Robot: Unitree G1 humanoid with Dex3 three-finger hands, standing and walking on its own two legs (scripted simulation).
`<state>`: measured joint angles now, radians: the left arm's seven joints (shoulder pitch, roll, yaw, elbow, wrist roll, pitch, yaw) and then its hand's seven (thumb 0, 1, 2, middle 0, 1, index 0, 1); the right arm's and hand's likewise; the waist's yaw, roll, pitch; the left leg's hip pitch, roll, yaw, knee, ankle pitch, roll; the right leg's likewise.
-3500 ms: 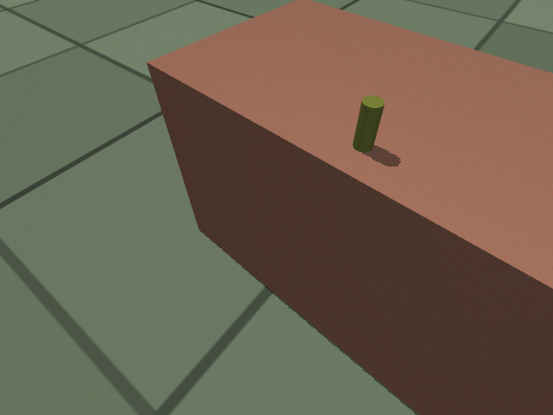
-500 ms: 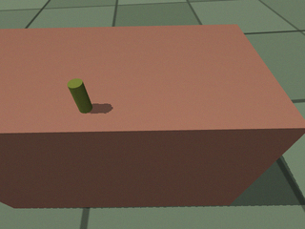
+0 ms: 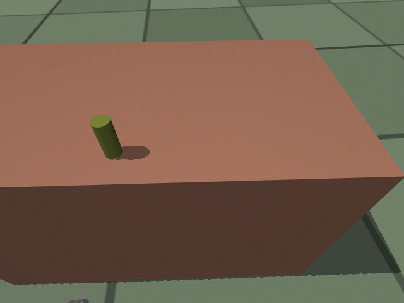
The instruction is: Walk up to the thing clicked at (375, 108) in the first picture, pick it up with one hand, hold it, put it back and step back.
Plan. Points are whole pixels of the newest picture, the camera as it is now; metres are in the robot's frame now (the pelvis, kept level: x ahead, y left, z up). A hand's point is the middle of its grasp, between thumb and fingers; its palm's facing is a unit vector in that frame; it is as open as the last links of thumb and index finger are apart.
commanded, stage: walk up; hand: left
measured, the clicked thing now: (107, 137) +0.45 +0.24 +0.07
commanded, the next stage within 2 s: stand in 0.58 s
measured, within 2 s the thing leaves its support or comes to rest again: neither
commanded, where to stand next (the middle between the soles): +0.05 +0.01 m, yaw +2 degrees
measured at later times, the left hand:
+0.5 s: hand out of the picture +0.09 +0.25 -0.15, palm faces -0.01 -0.94 -0.34, open 7.4 cm
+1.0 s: hand out of the picture +0.09 +0.25 -0.15, palm faces -0.02 -0.94 -0.34, open 7.4 cm
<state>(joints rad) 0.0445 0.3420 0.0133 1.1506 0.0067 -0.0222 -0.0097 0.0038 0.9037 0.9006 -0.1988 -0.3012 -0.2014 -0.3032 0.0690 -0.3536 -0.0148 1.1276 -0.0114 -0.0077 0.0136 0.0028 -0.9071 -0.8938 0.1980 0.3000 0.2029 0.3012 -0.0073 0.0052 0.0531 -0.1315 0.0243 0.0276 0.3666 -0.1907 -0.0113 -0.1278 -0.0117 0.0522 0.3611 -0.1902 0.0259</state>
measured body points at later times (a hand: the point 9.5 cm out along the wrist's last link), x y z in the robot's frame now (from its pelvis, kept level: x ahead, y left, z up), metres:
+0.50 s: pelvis +0.01 +0.00 +0.00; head +0.02 +0.00 +0.45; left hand +0.09 +0.30 -0.13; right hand +0.08 -0.30 -0.14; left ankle +0.01 +0.13 -0.75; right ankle +0.01 -0.14 -0.75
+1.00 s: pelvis +0.00 +0.00 +0.00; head +0.02 -0.01 +0.45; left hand +0.09 +0.29 -0.13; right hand +0.09 -0.31 -0.13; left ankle +0.01 +0.13 -0.75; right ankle +0.01 -0.14 -0.75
